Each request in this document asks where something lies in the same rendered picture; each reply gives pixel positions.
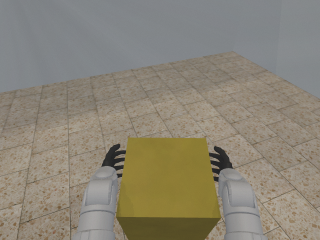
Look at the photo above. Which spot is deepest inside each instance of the left robot hand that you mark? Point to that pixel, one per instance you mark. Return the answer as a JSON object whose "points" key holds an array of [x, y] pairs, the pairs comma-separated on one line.
{"points": [[110, 161]]}

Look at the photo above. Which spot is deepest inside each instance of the right robot forearm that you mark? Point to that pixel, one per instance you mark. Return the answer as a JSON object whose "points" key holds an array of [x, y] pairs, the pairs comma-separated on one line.
{"points": [[240, 208]]}

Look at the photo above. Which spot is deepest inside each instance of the carton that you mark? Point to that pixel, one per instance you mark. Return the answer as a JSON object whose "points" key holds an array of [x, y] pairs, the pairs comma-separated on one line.
{"points": [[167, 190]]}

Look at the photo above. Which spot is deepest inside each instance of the left robot forearm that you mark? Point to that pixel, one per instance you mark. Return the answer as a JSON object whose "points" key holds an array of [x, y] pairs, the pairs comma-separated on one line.
{"points": [[96, 221]]}

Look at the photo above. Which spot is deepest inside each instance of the right robot hand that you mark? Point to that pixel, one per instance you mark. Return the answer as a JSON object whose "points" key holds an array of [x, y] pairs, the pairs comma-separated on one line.
{"points": [[223, 164]]}

